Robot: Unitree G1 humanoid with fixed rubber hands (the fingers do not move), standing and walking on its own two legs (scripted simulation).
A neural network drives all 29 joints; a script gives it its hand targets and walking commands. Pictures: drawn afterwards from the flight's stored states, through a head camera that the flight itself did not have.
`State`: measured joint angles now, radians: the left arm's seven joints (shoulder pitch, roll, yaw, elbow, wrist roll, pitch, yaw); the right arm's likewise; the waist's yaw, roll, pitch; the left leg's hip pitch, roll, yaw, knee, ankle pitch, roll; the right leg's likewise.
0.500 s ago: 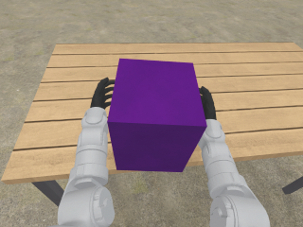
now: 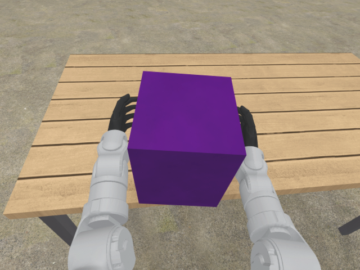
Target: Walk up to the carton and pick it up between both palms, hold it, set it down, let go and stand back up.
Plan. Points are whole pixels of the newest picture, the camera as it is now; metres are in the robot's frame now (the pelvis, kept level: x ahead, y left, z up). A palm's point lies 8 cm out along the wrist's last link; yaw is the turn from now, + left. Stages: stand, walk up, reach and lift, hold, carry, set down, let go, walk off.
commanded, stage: reach and lift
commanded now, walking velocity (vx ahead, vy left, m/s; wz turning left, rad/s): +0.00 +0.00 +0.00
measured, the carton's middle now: (182, 143) +0.39 +0.02 +0.07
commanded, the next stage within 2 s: none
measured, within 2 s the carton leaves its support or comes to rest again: neither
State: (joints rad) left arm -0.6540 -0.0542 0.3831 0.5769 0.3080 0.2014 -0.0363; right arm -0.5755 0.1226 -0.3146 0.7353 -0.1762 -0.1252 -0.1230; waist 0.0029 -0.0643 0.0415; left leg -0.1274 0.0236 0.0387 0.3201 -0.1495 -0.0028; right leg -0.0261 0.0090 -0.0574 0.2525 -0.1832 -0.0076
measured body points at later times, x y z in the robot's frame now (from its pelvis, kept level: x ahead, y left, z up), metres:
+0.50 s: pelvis -0.03 +0.00 +0.00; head -0.04 +0.05 +0.45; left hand +0.39 +0.15 +0.15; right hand +0.36 -0.14 +0.13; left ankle +0.02 +0.12 -0.75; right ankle -0.03 -0.11 -0.75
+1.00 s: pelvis -0.03 +0.01 +0.00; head -0.07 +0.05 +0.44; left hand +0.37 +0.17 +0.20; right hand +0.36 -0.13 +0.18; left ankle +0.02 +0.12 -0.75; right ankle -0.03 -0.11 -0.75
